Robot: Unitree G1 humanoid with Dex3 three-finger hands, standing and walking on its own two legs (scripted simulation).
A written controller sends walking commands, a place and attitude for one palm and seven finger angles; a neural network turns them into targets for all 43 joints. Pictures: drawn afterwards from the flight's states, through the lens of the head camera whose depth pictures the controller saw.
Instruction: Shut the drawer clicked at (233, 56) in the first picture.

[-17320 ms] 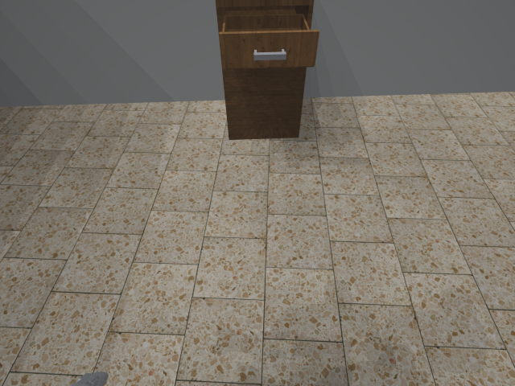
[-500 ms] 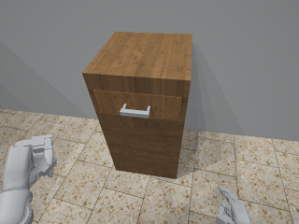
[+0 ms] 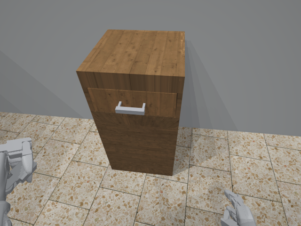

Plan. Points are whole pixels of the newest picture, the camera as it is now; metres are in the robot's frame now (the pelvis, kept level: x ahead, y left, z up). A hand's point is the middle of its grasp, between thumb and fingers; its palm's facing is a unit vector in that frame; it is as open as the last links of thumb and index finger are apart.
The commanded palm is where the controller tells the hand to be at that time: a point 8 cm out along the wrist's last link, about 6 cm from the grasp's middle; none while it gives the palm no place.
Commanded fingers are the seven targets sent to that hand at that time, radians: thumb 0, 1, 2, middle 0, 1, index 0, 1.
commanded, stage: step back with the hand held close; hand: left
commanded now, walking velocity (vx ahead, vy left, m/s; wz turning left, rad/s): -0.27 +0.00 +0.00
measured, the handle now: (131, 107) +0.62 +0.15 -0.09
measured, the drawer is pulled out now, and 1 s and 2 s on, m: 0.00 0.00 0.00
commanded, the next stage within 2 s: stop stepping back and stand still in 1.46 s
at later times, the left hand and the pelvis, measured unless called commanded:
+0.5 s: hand (15, 194) +0.14 +0.25 +0.16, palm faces +0.38 -0.79 -0.49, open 3.2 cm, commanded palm +0.07 +0.29 +0.17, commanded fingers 0.00 0.90 0.90 -1.40 -1.60 -1.40 -1.60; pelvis -0.06 +0.01 -0.01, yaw +0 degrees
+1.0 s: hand (7, 220) +0.10 +0.24 +0.16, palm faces +0.38 -0.80 -0.47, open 3.2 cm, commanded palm +0.02 +0.29 +0.17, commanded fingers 0.00 0.90 0.90 -1.40 -1.60 -1.40 -1.60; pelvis -0.10 +0.00 -0.02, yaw +2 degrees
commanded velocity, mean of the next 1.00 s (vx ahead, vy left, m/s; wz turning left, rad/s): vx -0.32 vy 0.00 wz -0.02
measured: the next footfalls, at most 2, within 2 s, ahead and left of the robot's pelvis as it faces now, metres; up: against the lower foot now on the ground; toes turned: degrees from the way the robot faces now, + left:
right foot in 1.12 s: -0.07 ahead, -0.12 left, +0.00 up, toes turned +8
right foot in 1.70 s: -0.24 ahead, -0.10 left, +0.00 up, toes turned +2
